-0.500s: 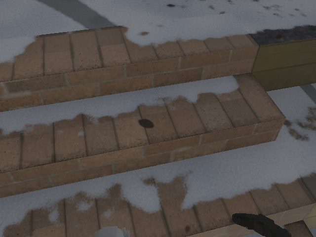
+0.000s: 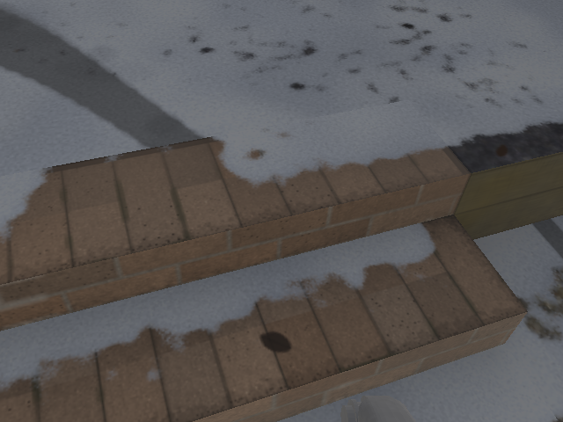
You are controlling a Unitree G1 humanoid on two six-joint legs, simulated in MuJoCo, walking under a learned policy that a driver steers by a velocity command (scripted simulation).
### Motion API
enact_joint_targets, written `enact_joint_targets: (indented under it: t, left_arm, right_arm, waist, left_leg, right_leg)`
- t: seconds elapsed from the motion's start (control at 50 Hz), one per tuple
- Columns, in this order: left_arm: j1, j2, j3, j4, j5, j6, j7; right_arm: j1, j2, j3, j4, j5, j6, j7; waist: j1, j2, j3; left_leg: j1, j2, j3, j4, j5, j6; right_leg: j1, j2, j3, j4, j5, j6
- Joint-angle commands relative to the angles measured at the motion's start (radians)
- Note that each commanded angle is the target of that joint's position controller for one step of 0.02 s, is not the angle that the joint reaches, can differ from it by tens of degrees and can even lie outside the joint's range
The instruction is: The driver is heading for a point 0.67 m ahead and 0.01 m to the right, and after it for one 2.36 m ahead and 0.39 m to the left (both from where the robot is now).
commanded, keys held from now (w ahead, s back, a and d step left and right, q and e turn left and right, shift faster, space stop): w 0.70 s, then no key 0.30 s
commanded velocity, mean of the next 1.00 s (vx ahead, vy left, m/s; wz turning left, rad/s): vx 0.43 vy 0.00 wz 0.00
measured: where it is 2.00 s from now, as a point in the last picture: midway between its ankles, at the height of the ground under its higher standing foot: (326, 220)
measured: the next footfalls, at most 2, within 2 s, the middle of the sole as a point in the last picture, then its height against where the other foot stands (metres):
right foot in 0.22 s outside the picture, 0.14 m higher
left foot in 0.74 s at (238, 325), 0.14 m higher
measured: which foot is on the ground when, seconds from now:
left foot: down 0.00-0.24, up 0.26-0.72, down 0.74-1.00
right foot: up 0.00-0.20, down 0.22-0.76, up 0.78-1.00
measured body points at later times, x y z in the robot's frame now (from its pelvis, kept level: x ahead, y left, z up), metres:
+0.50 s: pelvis +0.31 -0.03 +0.13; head +0.31 -0.03 +0.58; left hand +0.27 +0.20 -0.02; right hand +0.53 -0.21 +0.06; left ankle +0.34 +0.10 -0.31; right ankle +0.31 -0.09 -0.59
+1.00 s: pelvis +0.56 +0.01 +0.27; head +0.57 +0.02 +0.72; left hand +0.73 +0.22 +0.16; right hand +0.56 -0.24 +0.13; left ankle +0.58 +0.07 -0.45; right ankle +0.57 -0.14 -0.26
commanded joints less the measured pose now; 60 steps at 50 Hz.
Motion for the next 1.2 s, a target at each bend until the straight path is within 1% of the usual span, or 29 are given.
enact_joint_targets:
  t: [0.02, 0.12, 0.14, 0.18, 0.2, 0.22, 0.24, 0.26, 0.28, 0.32, 0.34, 0.36, 0.4, 0.52, 0.6, 0.62, 0.66, 0.7, 0.72, 0.74, 0.76, 0.78, 0.8, 0.84, 0.88, 0.96, 1.06, 1.12, 1.2]
  left_arm:
    - [-0.268, 0.006, -0.011, -0.159, 0.001, -0.020, 0.008]
    - [-0.345, 0.012, -0.036, -0.233, -0.019, 0.007, -0.039]
    - [-0.297, 0.005, -0.036, -0.216, -0.049, 0.001, -0.045]
    - [-0.109, 0.031, -0.012, -0.139, -0.053, 0.006, -0.023]
    - [0.051, 0.100, 0.013, -0.090, -0.054, 0.008, -0.009]
    - [0.199, 0.149, 0.032, -0.065, -0.040, 0.005, 0.000]
    - [0.280, 0.225, 0.063, -0.018, -0.019, -0.012, 0.009]
    - [0.346, 0.357, 0.107, 0.005, -0.012, -0.006, 0.011]
    - [0.212, 0.356, 0.114, 0.006, -0.011, -0.004, 0.005]
    - [0.128, 0.210, 0.082, 0.097, -0.031, -0.031, -0.002]
    - [0.163, 0.125, 0.058, 0.157, -0.017, -0.044, 0.004]
    - [0.194, 0.068, 0.037, 0.209, 0.001, -0.052, 0.003]
    - [0.251, 0.052, 0.028, 0.261, 0.004, -0.072, -0.002]
    - [0.316, 0.176, 0.025, 0.307, -0.019, -0.133, -0.038]
    - [0.451, 0.184, 0.032, 0.329, -0.037, -0.110, 0.025]
    - [0.463, 0.198, 0.041, 0.320, -0.039, -0.109, 0.041]
    - [0.441, 0.192, 0.046, 0.290, -0.048, -0.103, 0.047]
    - [0.427, 0.234, 0.055, 0.250, -0.046, -0.101, 0.046]
    - [0.410, 0.284, 0.068, 0.225, -0.053, -0.107, 0.038]
    - [0.367, 0.308, 0.079, 0.209, -0.069, -0.118, 0.018]
    - [0.361, 0.292, 0.089, 0.183, -0.067, -0.134, 0.007]
    - [0.410, 0.159, 0.075, 0.107, -0.090, -0.126, -0.029]
    - [0.436, 0.154, 0.084, 0.108, -0.043, -0.122, -0.036]
    - [0.316, 0.095, 0.071, 0.020, -0.008, -0.092, -0.019]
    - [0.265, 0.067, 0.051, -0.010, -0.006, -0.069, 0.002]
    - [0.236, 0.043, 0.024, -0.045, -0.004, -0.022, 0.020]
    - [0.204, 0.085, 0.034, 0.004, -0.018, -0.004, 0.016]
    - [0.027, 0.075, 0.041, -0.059, -0.015, 0.003, 0.028]
    - [-0.121, 0.070, 0.034, -0.131, -0.009, 0.018, 0.030]
  right_arm:
    - [0.076, -0.096, -0.011, -0.023, -0.006, -0.019, -0.013]
    - [0.126, -0.114, -0.017, -0.008, 0.025, 0.021, -0.063]
    - [0.045, -0.115, -0.008, -0.045, 0.028, 0.020, -0.057]
    - [0.059, -0.197, -0.024, -0.069, 0.041, 0.008, -0.043]
    - [0.027, -0.263, -0.040, -0.087, 0.045, -0.003, -0.033]
    - [-0.039, -0.307, -0.053, -0.104, 0.058, -0.023, -0.011]
    - [-0.001, -0.264, -0.051, -0.141, 0.074, -0.044, 0.008]
    - [-0.058, -0.197, -0.048, -0.202, 0.071, -0.047, 0.038]
    - [-0.088, -0.170, -0.059, -0.232, 0.024, -0.052, 0.044]
    - [-0.221, -0.063, -0.031, -0.340, -0.008, -0.026, 0.023]
    - [-0.263, -0.020, -0.012, -0.382, -0.017, -0.019, 0.016]
    - [-0.275, 0.016, 0.008, -0.399, -0.008, 0.002, 0.016]
    - [-0.270, 0.071, 0.042, -0.419, -0.001, 0.033, 0.012]
    - [-0.521, 0.049, 0.068, -0.516, 0.005, 0.082, -0.028]
    - [-0.709, 0.037, 0.094, -0.600, 0.001, 0.100, -0.004]
    - [-0.727, 0.041, 0.090, -0.607, -0.009, 0.099, 0.000]
    - [-0.645, 0.043, 0.084, -0.549, 0.023, 0.104, 0.008]
    - [-0.512, 0.034, 0.064, -0.483, 0.042, 0.111, -0.002]
    - [-0.400, -0.020, 0.043, -0.449, 0.041, 0.105, -0.013]
    - [-0.300, -0.073, 0.023, -0.425, 0.028, 0.091, -0.022]
    - [-0.223, -0.148, -0.009, -0.408, -0.009, 0.084, -0.028]
    - [-0.151, -0.283, -0.049, -0.341, -0.016, 0.085, -0.029]
    - [-0.211, -0.256, -0.055, -0.350, 0.003, 0.089, -0.023]
    - [-0.353, -0.124, -0.028, -0.296, 0.016, 0.076, -0.014]
    - [-0.283, -0.035, -0.005, -0.196, -0.005, 0.060, -0.009]
    - [-0.202, -0.083, -0.015, -0.111, -0.002, 0.022, 0.005]
    - [-0.139, -0.140, -0.008, -0.144, 0.000, 0.000, -0.030]
    - [-0.040, -0.182, -0.029, -0.148, -0.004, -0.001, -0.034]
    - [0.049, -0.155, -0.032, -0.146, -0.018, 0.015, -0.053]
  waist:
    - [-0.008, 0.074, 0.162]
    - [-0.041, 0.083, 0.119]
    - [-0.001, 0.075, 0.117]
    - [0.068, 0.160, -0.057]
    - [0.142, 0.226, -0.145]
    - [0.226, 0.268, -0.237]
    - [0.223, 0.217, -0.331]
    - [0.245, -0.100, -0.400]
    - [0.163, -0.069, -0.427]
    - [0.060, 0.128, -0.136]
    - [0.037, 0.125, -0.024]
    - [0.000, 0.098, 0.017]
    - [-0.031, 0.074, 0.059]
    - [-0.024, 0.013, 0.113]
    - [0.040, 0.017, 0.068]
    - [0.052, -0.017, 0.045]
    - [0.037, -0.011, 0.007]
    - [-0.018, -0.080, -0.096]
    - [-0.066, -0.124, -0.159]
    - [-0.122, -0.170, -0.207]
    - [-0.152, -0.193, -0.251]
    - [-0.103, 0.273, -0.285]
    - [-0.058, 0.180, -0.330]
    - [0.053, -0.004, -0.055]
    - [0.076, 0.008, 0.028]
    - [0.124, 0.054, 0.083]
    - [0.091, 0.130, -0.031]
    - [0.010, 0.146, 0.013]
    - [-0.034, 0.109, 0.081]
  left_leg:
    - [0.210, 0.277, -0.310, -0.319, 0.045, 0.116]
    - [0.220, 0.237, -0.177, -0.573, 0.457, 0.132]
    - [0.152, 0.227, -0.113, -0.552, 0.780, 0.129]
    - [0.199, 0.266, -0.058, -0.313, 1.660, 0.118]
    - [0.281, 0.277, -0.069, -0.121, 1.821, 0.099]
    - [0.278, 0.277, -0.056, 0.092, 1.772, 0.072]
    - [-0.043, 0.172, -0.094, 0.405, 1.509, 0.040]
    - [-0.307, -0.069, -0.126, 0.946, 0.433, -0.011]
    - [-0.405, -0.081, -0.314, 1.304, 0.253, -0.003]
    - [-0.606, 0.015, -0.242, 1.431, 0.325, 0.018]
    - [-0.681, 0.031, -0.243, 1.481, 0.291, 0.039]
    - [-0.738, 0.025, -0.245, 1.546, 0.255, 0.048]
    - [-0.858, 0.023, -0.276, 1.587, 0.243, 0.068]
    - [-1.137, 0.034, -0.153, 1.677, 0.140, 0.066]
    - [-1.023, 0.115, -0.012, 1.230, 0.144, 0.045]
    - [-0.966, 0.141, -0.036, 1.159, 0.101, 0.052]
    - [-0.719, 0.105, 0.051, 0.922, 0.028, 0.082]
    - [-0.447, -0.012, 0.130, 0.777, -0.114, 0.102]
    - [-0.334, -0.058, 0.120, 0.657, -0.070, 0.108]
    - [-0.191, -0.063, 0.060, 0.438, 0.040, 0.116]
    - [-0.044, 0.041, -0.224, 0.327, 0.019, 0.155]
    - [0.165, 0.381, -0.823, -0.013, 0.500, 0.323]
    - [0.092, 0.394, -0.985, -0.151, 0.569, 0.325]
    - [-0.133, 0.335, -0.676, -0.054, 0.265, 0.227]
    - [-0.187, 0.250, -0.457, -0.057, 0.298, 0.147]
    - [-0.154, 0.218, -0.271, -0.107, 0.422, 0.084]
    - [-0.032, 0.212, -0.140, -0.159, 0.831, 0.131]
    - [0.203, 0.295, -0.258, -0.206, 0.732, 0.192]
    - [0.373, 0.347, -0.312, -0.247, 0.449, 0.194]
  right_leg:
    - [-0.381, -0.064, -0.024, 0.068, -0.172, -0.011]
    - [-0.005, -0.112, -0.173, -0.465, -0.217, -0.034]
    - [0.225, -0.082, -0.219, -0.662, -0.220, -0.061]
    - [0.597, 0.065, -0.309, -0.762, -0.216, -0.094]
    - [0.703, 0.100, -0.278, -0.857, -0.244, -0.109]
    - [0.893, 0.089, -0.191, -1.026, -0.154, -0.127]
    - [1.184, -0.050, 0.133, -1.111, -0.303, -0.184]
    - [1.305, -0.327, 0.716, -1.483, -0.230, -0.312]
    - [1.228, -0.337, 0.896, -1.635, -0.251, -0.278]
    - [0.995, -0.300, 0.614, -1.578, -0.457, -0.183]
    - [0.892, -0.271, 0.485, -1.567, -0.340, -0.162]
    - [0.846, -0.233, 0.381, -1.580, -0.266, -0.136]
    - [0.819, -0.205, 0.239, -1.577, -0.139, -0.086]
    - [0.841, -0.184, 0.110, -1.725, -0.202, -0.055]
    - [0.975, -0.162, 0.087, -1.892, -0.059, -0.071]
    - [1.068, -0.180, 0.098, -1.918, 0.082, -0.096]
    - [1.111, -0.169, -0.021, -1.898, 0.469, -0.115]
    - [1.175, -0.205, -0.065, -1.697, 1.300, -0.129]
    - [1.242, -0.222, -0.056, -1.533, 1.548, -0.113]
    - [1.255, -0.206, -0.072, -1.341, 1.498, -0.066]
    - [1.099, -0.177, -0.037, -1.072, 1.236, -0.027]
    - [0.688, 0.088, -0.048, -0.545, 0.095, 0.066]
    - [0.633, 0.113, 0.172, -0.208, -0.083, 0.065]
    - [0.452, 0.042, 0.119, -0.093, 0.012, 0.054]
    - [0.349, 0.060, 0.159, -0.038, -0.004, 0.020]
    - [0.205, 0.070, 0.189, -0.123, -0.074, 0.019]
    - [0.314, 0.012, -0.022, -0.327, 0.031, 0.076]
    - [0.035, -0.025, -0.015, -0.126, -0.125, 0.075]
    - [-0.229, -0.069, 0.012, -0.019, -0.281, 0.074]
Keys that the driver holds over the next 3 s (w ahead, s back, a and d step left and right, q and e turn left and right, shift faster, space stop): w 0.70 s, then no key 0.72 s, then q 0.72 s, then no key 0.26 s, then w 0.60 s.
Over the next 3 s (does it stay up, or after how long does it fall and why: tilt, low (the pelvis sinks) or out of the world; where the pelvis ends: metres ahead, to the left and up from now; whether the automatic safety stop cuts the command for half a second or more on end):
stays up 0.98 -0.04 0.43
